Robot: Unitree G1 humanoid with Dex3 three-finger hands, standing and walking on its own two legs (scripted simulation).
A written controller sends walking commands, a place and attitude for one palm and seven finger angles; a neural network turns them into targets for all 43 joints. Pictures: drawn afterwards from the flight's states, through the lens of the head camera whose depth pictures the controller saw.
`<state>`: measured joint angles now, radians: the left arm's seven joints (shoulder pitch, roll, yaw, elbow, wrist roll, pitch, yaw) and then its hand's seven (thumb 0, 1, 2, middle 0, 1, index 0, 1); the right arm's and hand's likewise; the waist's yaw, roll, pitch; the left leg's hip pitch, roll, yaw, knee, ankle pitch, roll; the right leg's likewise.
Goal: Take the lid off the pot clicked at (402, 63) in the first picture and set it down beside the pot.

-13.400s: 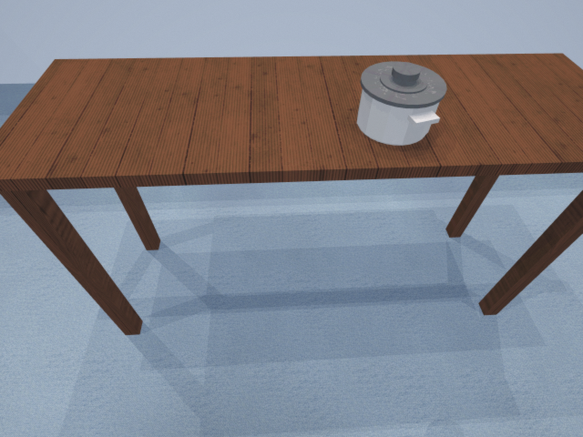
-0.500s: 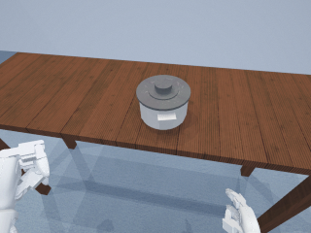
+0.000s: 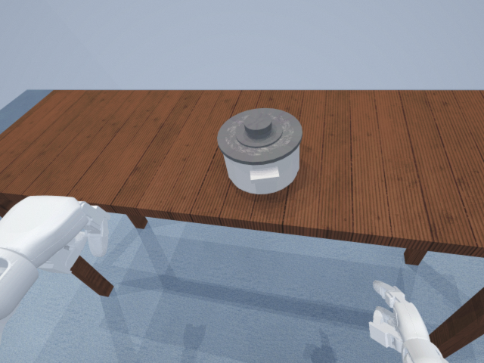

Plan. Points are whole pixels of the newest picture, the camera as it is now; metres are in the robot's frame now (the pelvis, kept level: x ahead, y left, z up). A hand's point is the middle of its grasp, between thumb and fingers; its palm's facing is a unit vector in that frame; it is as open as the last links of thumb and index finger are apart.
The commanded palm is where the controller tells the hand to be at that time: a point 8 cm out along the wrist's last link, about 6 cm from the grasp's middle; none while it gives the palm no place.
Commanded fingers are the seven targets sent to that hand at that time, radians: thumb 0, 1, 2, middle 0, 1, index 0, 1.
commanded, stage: reach forward and open the fingers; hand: left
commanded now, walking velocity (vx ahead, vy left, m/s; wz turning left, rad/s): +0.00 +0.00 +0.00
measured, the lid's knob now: (258, 124) +0.51 +0.04 +0.13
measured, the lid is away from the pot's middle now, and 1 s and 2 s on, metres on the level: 0.00 0.00 0.00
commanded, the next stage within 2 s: move the open hand above the knob in 0.64 s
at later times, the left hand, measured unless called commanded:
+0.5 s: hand (74, 208) +0.26 +0.26 +0.19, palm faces -0.10 +0.03 -0.99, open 9.7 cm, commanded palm +0.23 +0.25 +0.25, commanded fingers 0.00 -0.38 1.56 -0.83 -0.08 -0.83 -0.08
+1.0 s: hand (110, 170) +0.31 +0.22 +0.21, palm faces -0.07 +0.03 -1.00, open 10.3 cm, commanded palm +0.28 +0.21 +0.27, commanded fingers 0.00 -0.38 1.57 -0.83 -0.08 -0.83 -0.08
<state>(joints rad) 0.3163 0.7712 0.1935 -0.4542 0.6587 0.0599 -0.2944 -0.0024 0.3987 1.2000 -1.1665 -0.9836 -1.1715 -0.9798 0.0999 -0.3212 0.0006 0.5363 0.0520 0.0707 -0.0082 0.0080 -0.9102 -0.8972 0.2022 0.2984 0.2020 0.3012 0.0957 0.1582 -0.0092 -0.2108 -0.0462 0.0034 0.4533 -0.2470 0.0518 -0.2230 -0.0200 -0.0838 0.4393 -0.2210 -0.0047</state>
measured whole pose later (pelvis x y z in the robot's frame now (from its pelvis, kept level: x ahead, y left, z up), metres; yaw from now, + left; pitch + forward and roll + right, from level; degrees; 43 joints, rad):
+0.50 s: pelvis -0.03 +0.01 +0.00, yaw -1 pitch -2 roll +0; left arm -0.11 0.77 0.12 -0.20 0.68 0.01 -0.42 0.00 -0.31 1.54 -0.87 -0.17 -0.88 -0.16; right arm 0.15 -0.31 0.01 0.55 0.06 0.05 0.00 0.01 -0.91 -0.90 0.20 0.30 0.20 0.30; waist 0.06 0.12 0.03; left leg -0.21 -0.06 0.02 0.43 -0.19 0.06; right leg -0.24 -0.04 -0.07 0.44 -0.17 0.00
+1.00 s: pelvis -0.03 +0.01 +0.00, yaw +0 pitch -1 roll +0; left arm -0.41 0.68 -0.05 -0.09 0.76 0.11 -0.47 0.00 -0.37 1.56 -0.85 -0.09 -0.85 -0.08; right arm 0.13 -0.30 0.03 0.56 0.06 0.06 0.03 0.01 -0.91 -0.90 0.20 0.30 0.20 0.30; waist 0.06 0.13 0.02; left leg -0.21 -0.08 0.02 0.43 -0.19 0.07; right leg -0.25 -0.05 -0.07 0.46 -0.19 0.01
